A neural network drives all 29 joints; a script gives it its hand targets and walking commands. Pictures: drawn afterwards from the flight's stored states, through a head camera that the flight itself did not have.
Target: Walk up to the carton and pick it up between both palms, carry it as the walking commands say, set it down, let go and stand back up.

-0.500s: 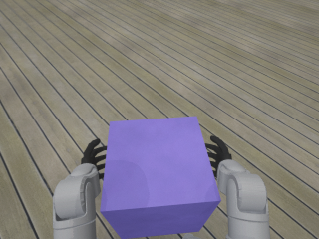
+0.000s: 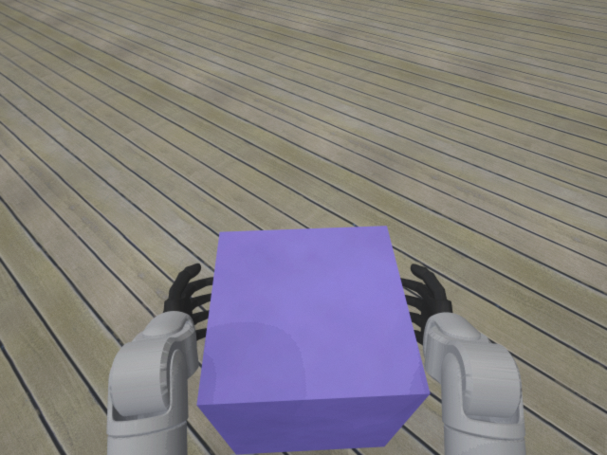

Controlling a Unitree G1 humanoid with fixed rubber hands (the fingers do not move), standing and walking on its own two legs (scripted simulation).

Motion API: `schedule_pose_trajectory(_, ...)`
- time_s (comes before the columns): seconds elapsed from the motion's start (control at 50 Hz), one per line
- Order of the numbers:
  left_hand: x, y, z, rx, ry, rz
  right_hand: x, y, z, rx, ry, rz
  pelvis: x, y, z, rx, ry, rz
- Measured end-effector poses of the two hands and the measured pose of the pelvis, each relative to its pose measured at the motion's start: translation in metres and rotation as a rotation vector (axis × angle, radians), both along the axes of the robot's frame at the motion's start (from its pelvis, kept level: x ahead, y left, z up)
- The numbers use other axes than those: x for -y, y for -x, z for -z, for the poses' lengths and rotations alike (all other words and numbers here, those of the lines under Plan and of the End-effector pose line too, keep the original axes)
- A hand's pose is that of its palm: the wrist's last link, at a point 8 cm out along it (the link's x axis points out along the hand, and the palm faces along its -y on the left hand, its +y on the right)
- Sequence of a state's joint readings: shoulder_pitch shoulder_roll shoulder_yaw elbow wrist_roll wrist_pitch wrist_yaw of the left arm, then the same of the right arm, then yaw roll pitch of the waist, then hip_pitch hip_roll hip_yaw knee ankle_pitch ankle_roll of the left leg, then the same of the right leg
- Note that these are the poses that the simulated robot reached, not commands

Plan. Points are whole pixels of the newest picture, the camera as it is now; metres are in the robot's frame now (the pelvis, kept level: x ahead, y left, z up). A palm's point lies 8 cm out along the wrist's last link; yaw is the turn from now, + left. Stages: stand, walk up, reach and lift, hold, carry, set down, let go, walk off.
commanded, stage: carry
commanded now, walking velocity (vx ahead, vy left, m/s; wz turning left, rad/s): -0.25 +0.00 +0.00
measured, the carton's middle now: (307, 346) +0.27 -0.01 +0.00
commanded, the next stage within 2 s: none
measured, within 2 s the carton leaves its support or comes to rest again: neither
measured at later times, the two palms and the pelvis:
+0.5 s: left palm out of the picture +0.06 +0.23 +0.08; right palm out of the picture +0.08 -0.07 +0.09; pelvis -0.20 +0.05 +0.00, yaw +2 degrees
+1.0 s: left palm out of the picture -0.12 +0.20 +0.09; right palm out of the picture -0.12 -0.10 +0.09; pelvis -0.39 +0.05 -0.01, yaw +2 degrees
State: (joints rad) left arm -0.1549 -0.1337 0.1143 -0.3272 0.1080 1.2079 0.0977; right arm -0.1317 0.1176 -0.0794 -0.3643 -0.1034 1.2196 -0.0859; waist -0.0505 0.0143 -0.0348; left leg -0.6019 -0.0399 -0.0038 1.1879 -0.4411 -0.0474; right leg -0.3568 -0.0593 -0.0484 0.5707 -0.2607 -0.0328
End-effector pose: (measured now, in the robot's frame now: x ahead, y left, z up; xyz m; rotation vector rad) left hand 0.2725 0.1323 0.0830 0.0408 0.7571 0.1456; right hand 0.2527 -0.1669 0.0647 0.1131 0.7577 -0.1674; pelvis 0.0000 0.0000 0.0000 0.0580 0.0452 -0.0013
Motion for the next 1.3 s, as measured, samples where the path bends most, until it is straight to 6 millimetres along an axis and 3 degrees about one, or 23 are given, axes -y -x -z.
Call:
schedule_pose_trajectory(0.1,-0.016,0.038,-0.005,0.032,0.016,-0.039,-0.015,0.025,-0.010,0.032,0.015,-0.036,-0.006,0.039,0.001,-0.010,-0.007,-0.018)
schedule_pose_trajectory(0.18,-0.041,0.078,0.004,0.029,0.045,-0.084,-0.040,0.050,-0.012,0.028,0.047,-0.084,-0.017,0.072,0.004,-0.017,0.003,-0.040)
schedule_pose_trajectory(0.3,-0.083,0.151,0.027,-0.015,0.109,-0.150,-0.083,0.107,-0.004,-0.016,0.095,-0.136,-0.039,0.128,0.008,0.001,0.038,-0.051)
schedule_pose_trajectory(0.4,-0.098,0.194,0.019,-0.014,0.129,-0.168,-0.098,0.146,-0.016,-0.015,0.119,-0.159,-0.048,0.166,-0.003,0.003,0.095,-0.056)
schedule_pose_trajectory(0.54,-0.090,0.227,0.000,0.053,0.112,-0.127,-0.090,0.193,-0.028,0.051,0.092,-0.110,-0.051,0.215,-0.003,-0.018,0.102,-0.030)
schedule_pose_trajectory(0.7,-0.049,0.287,0.009,0.005,0.033,-0.029,-0.049,0.278,0.000,0.003,0.034,-0.028,-0.038,0.285,0.006,-0.004,0.081,0.001)
schedule_pose_trajectory(0.8,-0.037,0.330,0.006,-0.019,0.015,-0.006,-0.037,0.327,-0.001,-0.021,0.017,-0.005,-0.034,0.324,0.001,0.011,0.024,0.000)
schedule_pose_trajectory(0.96,-0.058,0.380,-0.007,0.053,0.033,-0.047,-0.057,0.360,-0.022,0.052,0.050,-0.057,-0.043,0.376,0.003,-0.002,0.016,-0.027)
schedule_pose_trajectory(1.12,-0.102,0.451,0.012,-0.005,0.087,-0.141,-0.102,0.409,-0.014,-0.007,0.089,-0.140,-0.061,0.421,0.004,0.026,0.037,-0.040)
schedule_pose_trajectory(1.2,-0.109,0.468,0.007,0.017,0.073,-0.152,-0.109,0.422,-0.014,0.015,0.082,-0.159,-0.063,0.439,0.006,0.032,0.041,-0.047)
schedule_pose_trajectory(1.3,-0.103,0.478,0.001,0.028,0.056,-0.137,-0.103,0.438,-0.014,0.027,0.060,-0.140,-0.062,0.455,0.007,0.033,0.044,-0.061)
